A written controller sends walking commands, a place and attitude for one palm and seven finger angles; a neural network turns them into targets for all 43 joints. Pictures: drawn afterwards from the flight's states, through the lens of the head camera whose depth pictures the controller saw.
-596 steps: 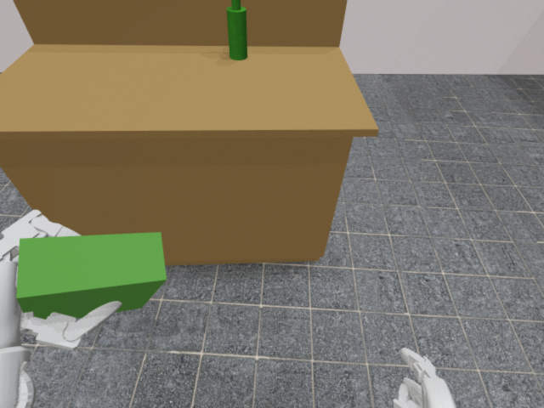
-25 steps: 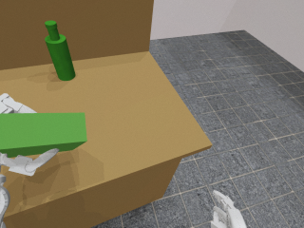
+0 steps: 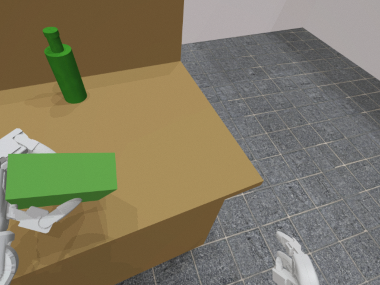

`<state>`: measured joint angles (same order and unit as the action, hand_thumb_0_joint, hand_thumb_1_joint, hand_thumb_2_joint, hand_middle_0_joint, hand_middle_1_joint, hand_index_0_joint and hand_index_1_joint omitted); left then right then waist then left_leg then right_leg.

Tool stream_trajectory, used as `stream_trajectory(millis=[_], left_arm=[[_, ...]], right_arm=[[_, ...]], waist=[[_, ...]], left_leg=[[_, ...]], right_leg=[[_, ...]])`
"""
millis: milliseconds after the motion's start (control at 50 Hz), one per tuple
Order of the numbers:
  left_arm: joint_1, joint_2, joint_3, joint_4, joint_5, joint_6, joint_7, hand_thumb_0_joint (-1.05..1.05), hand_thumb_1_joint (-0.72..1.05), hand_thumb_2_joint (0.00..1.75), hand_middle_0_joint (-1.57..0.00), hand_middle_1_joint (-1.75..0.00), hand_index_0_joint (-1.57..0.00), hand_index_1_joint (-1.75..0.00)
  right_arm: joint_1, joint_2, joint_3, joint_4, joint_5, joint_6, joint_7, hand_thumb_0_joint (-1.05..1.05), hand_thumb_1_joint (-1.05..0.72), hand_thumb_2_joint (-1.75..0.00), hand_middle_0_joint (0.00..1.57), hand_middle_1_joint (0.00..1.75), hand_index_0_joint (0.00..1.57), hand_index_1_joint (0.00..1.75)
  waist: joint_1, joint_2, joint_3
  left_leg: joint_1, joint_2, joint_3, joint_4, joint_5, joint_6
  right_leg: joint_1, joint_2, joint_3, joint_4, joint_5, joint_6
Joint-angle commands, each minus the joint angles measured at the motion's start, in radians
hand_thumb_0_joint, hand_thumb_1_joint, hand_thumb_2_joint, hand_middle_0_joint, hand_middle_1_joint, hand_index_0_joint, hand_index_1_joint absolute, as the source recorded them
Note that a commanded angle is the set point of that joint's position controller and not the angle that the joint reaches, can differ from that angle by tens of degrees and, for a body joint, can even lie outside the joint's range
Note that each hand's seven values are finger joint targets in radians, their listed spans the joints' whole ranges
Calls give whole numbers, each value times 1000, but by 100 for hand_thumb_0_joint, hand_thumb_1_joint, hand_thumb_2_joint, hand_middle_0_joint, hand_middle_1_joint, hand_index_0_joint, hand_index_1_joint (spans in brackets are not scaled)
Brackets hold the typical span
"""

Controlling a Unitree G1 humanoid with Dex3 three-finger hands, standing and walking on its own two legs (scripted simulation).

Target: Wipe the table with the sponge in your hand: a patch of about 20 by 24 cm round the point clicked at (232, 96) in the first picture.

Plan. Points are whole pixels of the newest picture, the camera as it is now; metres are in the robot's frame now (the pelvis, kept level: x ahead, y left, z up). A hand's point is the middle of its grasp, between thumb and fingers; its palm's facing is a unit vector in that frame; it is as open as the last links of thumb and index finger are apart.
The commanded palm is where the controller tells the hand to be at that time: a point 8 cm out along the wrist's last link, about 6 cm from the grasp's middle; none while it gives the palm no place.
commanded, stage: turn the palm down, sponge in hand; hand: left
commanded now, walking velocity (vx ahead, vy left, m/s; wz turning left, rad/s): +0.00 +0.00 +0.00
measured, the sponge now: (78, 181) +0.23 +0.21 +0.14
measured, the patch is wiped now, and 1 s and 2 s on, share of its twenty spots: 0.00 0.00 0.00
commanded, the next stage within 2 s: none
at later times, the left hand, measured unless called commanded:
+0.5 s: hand (49, 200) +0.19 +0.23 +0.16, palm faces +0.42 -0.68 -0.60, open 9.6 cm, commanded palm +0.16 +0.26 +0.19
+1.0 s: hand (43, 185) +0.20 +0.23 +0.19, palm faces +0.37 -0.42 -0.83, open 9.6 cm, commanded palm +0.17 +0.25 +0.21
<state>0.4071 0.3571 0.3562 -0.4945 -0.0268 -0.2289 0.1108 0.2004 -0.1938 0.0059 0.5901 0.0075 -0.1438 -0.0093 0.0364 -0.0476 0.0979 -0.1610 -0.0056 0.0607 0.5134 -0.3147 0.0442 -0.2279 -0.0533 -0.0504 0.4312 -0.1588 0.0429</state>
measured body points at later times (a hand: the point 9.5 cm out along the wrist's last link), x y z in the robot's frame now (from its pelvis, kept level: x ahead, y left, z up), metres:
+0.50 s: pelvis -0.02 -0.06 -0.01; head -0.01 -0.06 +0.44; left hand +0.16 +0.26 +0.20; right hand +0.21 -0.26 -0.08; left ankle -0.02 +0.08 -0.74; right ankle +0.04 -0.15 -0.74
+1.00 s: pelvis +0.00 -0.06 -0.01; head +0.00 -0.11 +0.43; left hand +0.18 +0.25 +0.23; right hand +0.20 -0.30 -0.11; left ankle -0.02 +0.08 -0.74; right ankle +0.04 -0.15 -0.74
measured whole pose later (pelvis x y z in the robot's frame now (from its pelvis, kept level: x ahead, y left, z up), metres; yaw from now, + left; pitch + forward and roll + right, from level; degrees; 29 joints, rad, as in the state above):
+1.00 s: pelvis +0.00 -0.06 -0.01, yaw +3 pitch -1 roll +1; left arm 0.33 0.64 0.36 -0.42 0.22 0.10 0.05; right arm 0.22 -0.29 -0.04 0.60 0.05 -0.04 -0.10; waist 0.10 0.09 -0.01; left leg -0.26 0.03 0.00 0.62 -0.35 -0.04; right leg -0.35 0.00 -0.06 0.65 -0.30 -0.04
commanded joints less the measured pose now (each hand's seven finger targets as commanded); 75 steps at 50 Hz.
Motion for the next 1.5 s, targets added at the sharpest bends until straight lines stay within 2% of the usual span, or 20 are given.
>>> stream_trajectory(millis=[0, 40, 60, 80, 100, 120, 180, 260, 340, 460, 480, 560, 620, 720, 760, 880, 980, 1100, 1260, 1480], left_arm=[[-77, 148, 92, -191, -15, -57, 16, 0, 10, 130, -120, -160, -120, -160], [-89, 154, 96, -201, -12, -57, 16, 0, 10, 130, -120, -160, -120, -160], [-1025, 930, 431, -466, 18, -180, 16, 0, 10, 130, -120, -160, -120, -160], [-637, 431, 266, 90, 93, 24, -38, 0, 10, 130, -120, -160, -120, -160], [-538, 360, 155, 118, 43, 53, -40, 0, 10, 130, -120, -160, -120, -160], [-497, 296, 159, 60, 23, 81, -61, 0, 10, 130, -120, -160, -120, -160], [-292, 194, 79, -40, -85, 232, -156, 0, 10, 130, -120, -160, -120, -160], [-216, 266, 54, -70, 48, 326, -168, 0, 10, 130, -120, -160, -120, -160], [-259, 382, 204, -138, 55, 195, -87, 0, 10, 130, -120, -160, -120, -160], [-402, 488, 243, -101, 144, 112, 36, 0, 10, 130, -120, -160, -120, -160], [-431, 410, 155, -68, 160, 128, 29, 0, 10, 130, -120, -160, -120, -160], [-434, 487, 126, 116, 176, 280, -65, 0, 10, 130, -120, -160, -120, -160], [-461, 480, 54, 112, 180, 322, -147, 0, 10, 130, -120, -160, -120, -160], [-332, 553, 179, -11, 193, 214, -166, 0, 10, 130, -120, -160, -120, -160], [-252, 629, 289, -66, 192, 179, -131, 0, 10, 130, -120, -160, -120, -160], [-154, 488, 205, -33, 208, 262, -23, 0, 10, 130, -120, -160, -120, -160], [-241, 513, 115, -20, 312, 415, -30, 0, 10, 130, -120, -160, -120, -160], [-347, 515, 15, -171, 426, 393, -95, 0, 10, 130, -120, -160, -120, -160], [-370, 594, 115, -92, 563, 494, -33, 0, 10, 130, -120, -160, -120, -160], [-563, 428, -229, -107, 698, 698, -211, 0, 10, 130, -120, -160, -120, -160]], right_arm=[[-75, -132, -55, -158, 2, -49, -16, 0, -90, -90, 20, 30, 20, 30], [-76, -133, -58, -159, 3, -49, -17, 0, -90, -90, 20, 30, 20, 30], [28, -172, 79, -227, 69, -30, -78, 0, -90, -90, 20, 30, 20, 30], [-108, -127, -54, -127, -48, -50, -57, 0, -90, -90, 20, 30, 20, 30], [-76, -165, -36, -122, -44, -61, -3, 0, -90, -90, 20, 30, 20, 30], [-81, -178, -55, -106, -34, -55, 5, 0, -90, -90, 20, 30, 20, 30], [-139, -180, -34, -136, -8, -49, 6, 0, -90, -90, 20, 30, 20, 30], [-205, -195, -16, -174, 24, 1, 17, 0, -90, -90, 20, 30, 20, 30], [-175, -175, -29, -172, -8, -5, -31, 0, -90, -90, 20, 30, 20, 30], [-133, -160, -36, -104, -11, -19, -56, 0, -90, -90, 20, 30, 20, 30], [-135, -138, -31, -102, -12, -19, -60, 0, -90, -90, 20, 30, 20, 30], [-168, -178, -28, -101, 20, 9, -94, 0, -90, -90, 20, 30, 20, 30], [-184, -180, -28, -128, 24, 18, -112, 0, -90, -90, 20, 30, 20, 30], [-177, -162, -44, -162, 13, 16, -108, 0, -90, -90, 20, 30, 20, 30], [-191, -156, -50, -167, 21, 11, -99, 0, -90, -90, 20, 30, 20, 30], [-111, -175, -72, -162, 32, 36, -83, 0, -90, -90, 20, 30, 20, 30], [-136, -199, -60, -180, 48, 61, -104, 0, -90, -90, 20, 30, 20, 30], [-194, -168, -25, -199, 40, 27, -134, 0, -90, -90, 20, 30, 20, 30], [-277, -157, -3, -144, 37, 44, -107, 0, -90, -90, 20, 30, 20, 30], [-391, -163, 33, -179, 54, 101, -94, 0, -90, -90, 20, 30, 20, 30]], waist=[[-18, 100, -176], [-19, 96, -179], [-79, 386, -235], [39, 324, -272], [6, 228, -175], [36, 241, -320], [87, 196, -334], [36, 61, -206], [33, -29, -221], [22, 237, -249], [8, 228, -233], [-3, 174, -157], [9, 51, -142], [67, -51, -263], [104, 43, -311], [80, 67, -243], [57, 62, -213], [44, 104, -268], [106, 225, -222], [68, 139, -237]], left_leg=[[-110, 77, -76, -146, 248, -51], [-112, 77, -77, -143, 230, -48], [-261, 133, -162, -159, 43, 9], [-36, 42, -100, -135, 315, -124], [-88, 23, -135, -132, 477, -161], [47, 46, -104, -70, 612, -154], [65, 32, -63, -43, 651, -122], [-61, 21, -57, -79, 262, -46], [-92, 8, -67, -70, 122, -31], [-96, -10, -35, -25, 36, -36], [-108, -14, -32, -21, 56, -32], [-144, -12, -7, -6, -8, -28], [-179, 2, -23, 20, 6, -28], [-195, 18, -57, 67, 90, -32], [-174, 6, -45, 68, 140, -36], [-201, 23, -28, 67, 203, -42], [-165, 16, -24, 35, 196, -20], [-51, 12, -49, -4, 190, -2], [-65, 20, -87, -99, 254, -45], [-24, 20, -112, -168, 212, -24]], right_leg=[[204, -3, 40, 7, 211, -57], [208, -11, 49, 4, 208, -59], [202, 55, 22, 245, -130, 10], [19, 77, -2, 163, -40, -96], [-11, 81, -50, 107, 7, -95], [-9, 88, -34, 128, 96, -90], [81, 54, -41, 86, 186, -87], [8, 72, -35, 83, 46, -66], [-16, 70, -29, 74, -63, -53], [-50, 50, 33, 45, -157, -62], [-34, 36, 25, 32, -144, -62], [-27, 2, 108, -54, -284, -47], [7, -43, 176, -90, -389, -34], [77, -67, 209, -25, -281, -21], [98, -46, 199, 7, -225, -38], [69, -42, 135, 62, 37, -40], [35, -12, 92, 53, -1, -36], [0, 16, 50, 45, -48, -40], [85, 45, 54, 27, -16, -82], [115, 52, 16, -3, -5, -81]])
